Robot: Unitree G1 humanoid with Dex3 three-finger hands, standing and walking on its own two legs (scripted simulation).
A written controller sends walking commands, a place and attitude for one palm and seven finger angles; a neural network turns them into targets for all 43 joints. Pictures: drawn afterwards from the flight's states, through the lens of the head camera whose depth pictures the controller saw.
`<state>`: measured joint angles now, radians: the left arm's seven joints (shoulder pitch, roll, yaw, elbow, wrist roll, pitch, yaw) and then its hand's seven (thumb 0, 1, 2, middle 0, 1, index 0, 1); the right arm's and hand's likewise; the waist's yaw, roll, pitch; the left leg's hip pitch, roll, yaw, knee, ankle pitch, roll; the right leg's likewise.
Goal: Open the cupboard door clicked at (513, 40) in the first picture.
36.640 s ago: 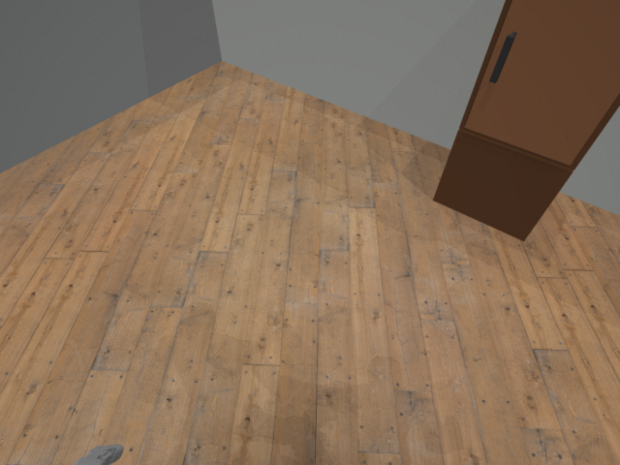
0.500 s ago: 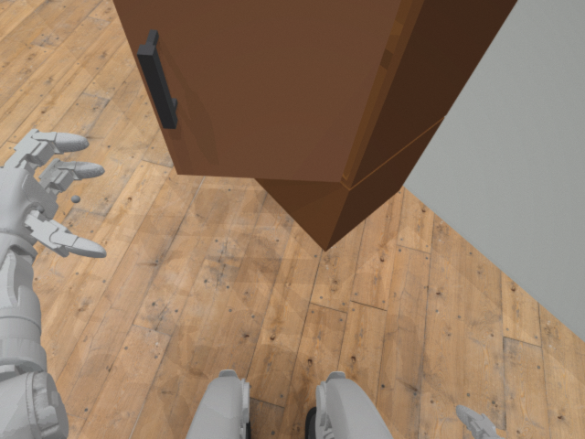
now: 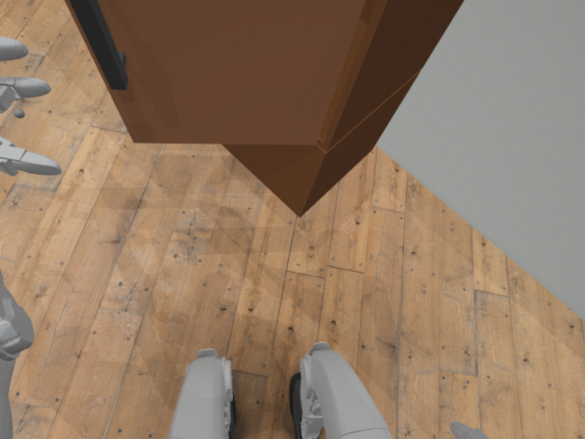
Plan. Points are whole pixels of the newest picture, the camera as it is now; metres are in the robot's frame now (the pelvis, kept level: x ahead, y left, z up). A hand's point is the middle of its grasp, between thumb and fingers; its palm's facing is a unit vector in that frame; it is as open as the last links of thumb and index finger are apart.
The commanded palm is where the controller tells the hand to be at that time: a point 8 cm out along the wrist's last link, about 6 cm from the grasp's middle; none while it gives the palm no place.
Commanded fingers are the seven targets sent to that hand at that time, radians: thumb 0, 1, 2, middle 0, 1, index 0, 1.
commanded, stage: move the hooked fingers beside the handle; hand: left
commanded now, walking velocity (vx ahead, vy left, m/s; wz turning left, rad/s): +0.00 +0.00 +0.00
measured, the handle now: (103, 31) +0.62 +0.22 +0.07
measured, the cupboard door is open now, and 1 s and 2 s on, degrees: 48 48 48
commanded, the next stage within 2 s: slide the fingers in behind the handle in 1.20 s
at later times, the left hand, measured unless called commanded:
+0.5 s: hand (30, 56) +0.58 +0.30 +0.07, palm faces +0.02 -1.00 -0.04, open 14.0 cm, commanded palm +0.57 +0.31 +0.06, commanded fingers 0.00 -0.50 0.30 -0.30 -1.20 -0.30 -1.20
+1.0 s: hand (31, 61) +0.57 +0.29 +0.07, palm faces +0.03 -1.00 -0.03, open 14.0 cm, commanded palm +0.57 +0.32 +0.06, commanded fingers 0.00 -0.50 0.30 -0.30 -1.20 -0.30 -1.20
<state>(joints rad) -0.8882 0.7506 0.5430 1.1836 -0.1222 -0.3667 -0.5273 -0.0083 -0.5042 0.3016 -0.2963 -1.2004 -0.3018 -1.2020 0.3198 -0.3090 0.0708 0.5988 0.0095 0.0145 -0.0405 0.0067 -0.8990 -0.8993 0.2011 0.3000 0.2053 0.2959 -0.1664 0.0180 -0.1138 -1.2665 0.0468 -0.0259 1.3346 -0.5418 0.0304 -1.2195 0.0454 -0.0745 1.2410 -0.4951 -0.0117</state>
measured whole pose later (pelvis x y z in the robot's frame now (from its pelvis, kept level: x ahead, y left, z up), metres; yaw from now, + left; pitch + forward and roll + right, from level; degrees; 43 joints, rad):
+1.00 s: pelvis +0.02 +0.01 +0.00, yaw -2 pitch +31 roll -8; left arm -1.07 0.89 0.54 1.26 -0.03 -0.29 -0.47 -0.01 -0.50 0.30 -0.30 -1.20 -0.30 -1.20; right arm 0.36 -0.30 0.11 0.57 -0.01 0.09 -0.01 0.00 -0.90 -0.90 0.20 0.30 0.21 0.30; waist -0.25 0.03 -0.10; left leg -1.32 0.06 -0.05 1.33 -0.56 0.03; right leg -1.25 0.07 -0.10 1.19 -0.49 -0.01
